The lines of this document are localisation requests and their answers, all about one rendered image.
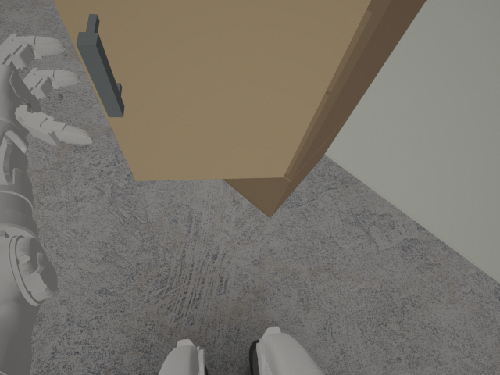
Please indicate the handle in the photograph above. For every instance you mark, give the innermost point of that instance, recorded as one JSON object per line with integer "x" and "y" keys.
{"x": 92, "y": 52}

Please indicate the robot right thigh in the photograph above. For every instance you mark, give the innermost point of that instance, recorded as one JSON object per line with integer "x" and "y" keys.
{"x": 281, "y": 354}

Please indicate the left robot forearm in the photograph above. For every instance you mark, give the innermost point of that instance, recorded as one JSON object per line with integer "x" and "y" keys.
{"x": 16, "y": 195}

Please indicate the cupboard door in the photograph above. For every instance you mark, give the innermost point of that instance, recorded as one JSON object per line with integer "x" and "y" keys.
{"x": 216, "y": 89}

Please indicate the left robot hand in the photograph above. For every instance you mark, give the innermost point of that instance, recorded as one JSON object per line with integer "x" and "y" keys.
{"x": 16, "y": 54}

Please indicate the left robot shin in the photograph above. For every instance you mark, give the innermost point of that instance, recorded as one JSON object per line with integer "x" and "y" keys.
{"x": 184, "y": 342}

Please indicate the left robot upper arm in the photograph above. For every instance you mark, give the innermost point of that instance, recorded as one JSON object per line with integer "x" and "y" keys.
{"x": 27, "y": 278}

